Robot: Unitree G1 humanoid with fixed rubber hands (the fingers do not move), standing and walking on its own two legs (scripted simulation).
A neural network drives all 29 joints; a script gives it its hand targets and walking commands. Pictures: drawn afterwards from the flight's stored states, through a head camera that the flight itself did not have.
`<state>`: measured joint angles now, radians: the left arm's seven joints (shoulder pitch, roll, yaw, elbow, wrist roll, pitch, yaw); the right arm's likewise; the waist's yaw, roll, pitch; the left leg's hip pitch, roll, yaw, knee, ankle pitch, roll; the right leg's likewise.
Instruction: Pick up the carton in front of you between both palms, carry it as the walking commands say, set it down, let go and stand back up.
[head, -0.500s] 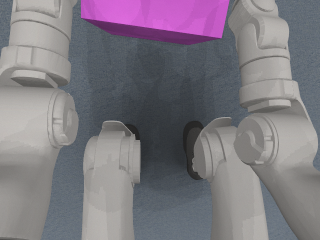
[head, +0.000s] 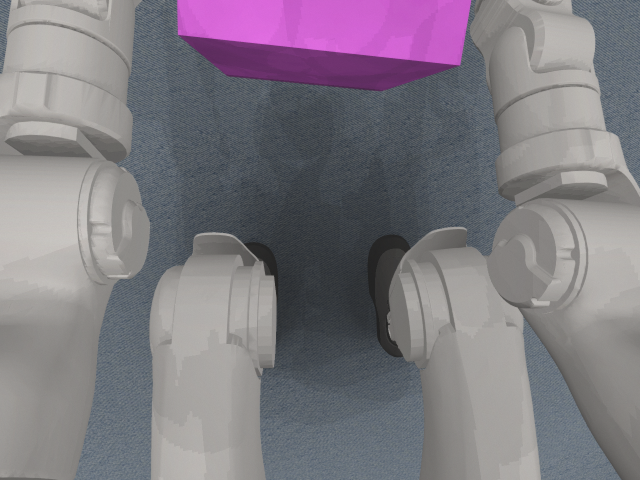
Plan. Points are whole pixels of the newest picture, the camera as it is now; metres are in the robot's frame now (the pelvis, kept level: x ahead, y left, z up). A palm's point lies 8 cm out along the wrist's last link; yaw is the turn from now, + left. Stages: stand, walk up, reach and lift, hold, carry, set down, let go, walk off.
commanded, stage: set down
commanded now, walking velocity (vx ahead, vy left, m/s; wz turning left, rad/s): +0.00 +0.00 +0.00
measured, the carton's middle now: out of the picture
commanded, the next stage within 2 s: let go in 1.82 s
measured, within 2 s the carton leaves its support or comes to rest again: neither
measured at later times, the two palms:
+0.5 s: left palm out of the picture +0.57 +0.19 -0.18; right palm out of the picture +0.56 -0.13 -0.17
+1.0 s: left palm out of the picture +0.60 +0.22 -0.11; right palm out of the picture +0.57 -0.15 -0.11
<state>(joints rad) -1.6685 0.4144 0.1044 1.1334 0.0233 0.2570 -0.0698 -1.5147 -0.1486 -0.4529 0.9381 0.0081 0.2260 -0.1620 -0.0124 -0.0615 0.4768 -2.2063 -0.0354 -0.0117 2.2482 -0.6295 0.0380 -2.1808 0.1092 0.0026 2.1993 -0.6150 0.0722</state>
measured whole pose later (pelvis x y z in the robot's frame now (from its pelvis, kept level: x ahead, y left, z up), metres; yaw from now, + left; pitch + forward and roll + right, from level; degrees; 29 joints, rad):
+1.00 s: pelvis +0.00 +0.00 +0.02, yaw +0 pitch +35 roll -4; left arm -1.66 0.59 0.00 1.12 -0.16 0.19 -0.04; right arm -1.48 -0.21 -0.24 0.86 0.19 0.19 -0.23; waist -0.05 -0.04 0.42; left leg -2.16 -0.03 -0.03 2.20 -0.64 0.02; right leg -2.14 0.10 -0.02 2.14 -0.62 0.05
